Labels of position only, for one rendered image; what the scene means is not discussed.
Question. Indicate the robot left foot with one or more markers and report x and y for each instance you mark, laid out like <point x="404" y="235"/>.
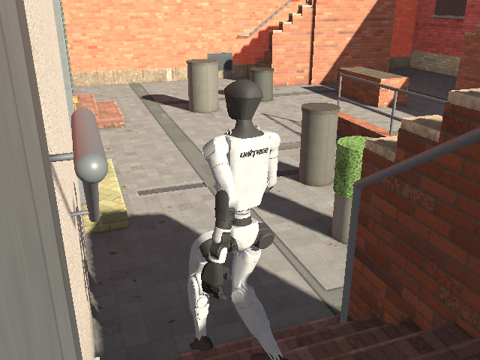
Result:
<point x="203" y="344"/>

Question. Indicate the left robot hand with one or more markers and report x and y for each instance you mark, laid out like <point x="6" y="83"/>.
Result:
<point x="213" y="275"/>

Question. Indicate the right robot forearm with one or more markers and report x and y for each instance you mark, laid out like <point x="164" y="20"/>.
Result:
<point x="267" y="190"/>

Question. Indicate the left robot forearm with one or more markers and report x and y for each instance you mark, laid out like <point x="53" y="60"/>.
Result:
<point x="221" y="236"/>

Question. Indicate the robot right upper arm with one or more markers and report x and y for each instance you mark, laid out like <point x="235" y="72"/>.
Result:
<point x="273" y="158"/>

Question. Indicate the robot left upper arm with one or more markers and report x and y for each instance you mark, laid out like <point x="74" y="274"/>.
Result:
<point x="215" y="152"/>

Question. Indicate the robot left thigh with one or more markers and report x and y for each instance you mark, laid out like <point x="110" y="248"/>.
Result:
<point x="199" y="256"/>

